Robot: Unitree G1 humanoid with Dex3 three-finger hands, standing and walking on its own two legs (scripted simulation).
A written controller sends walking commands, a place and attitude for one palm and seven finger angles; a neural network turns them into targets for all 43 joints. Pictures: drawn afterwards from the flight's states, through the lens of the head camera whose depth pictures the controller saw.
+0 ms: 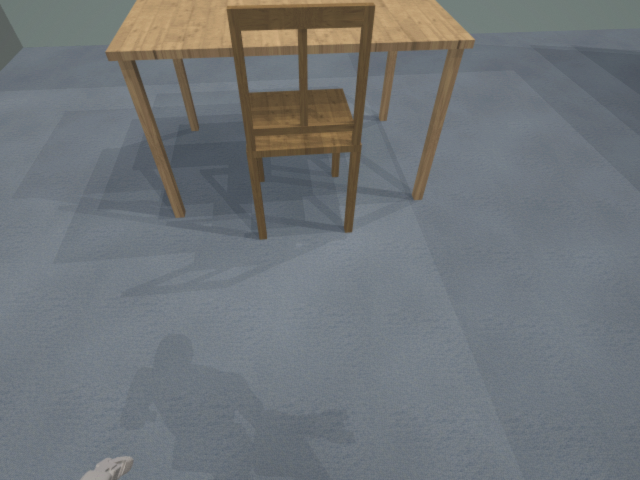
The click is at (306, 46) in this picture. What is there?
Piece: chair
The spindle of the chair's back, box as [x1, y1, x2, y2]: [298, 29, 307, 125]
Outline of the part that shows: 298,29 300,124 307,125 306,29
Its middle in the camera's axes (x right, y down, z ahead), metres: -0.06 -0.48 +1.19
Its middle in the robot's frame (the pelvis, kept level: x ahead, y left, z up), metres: +1.21 +0.12 -0.07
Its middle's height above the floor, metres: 0.69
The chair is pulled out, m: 0.00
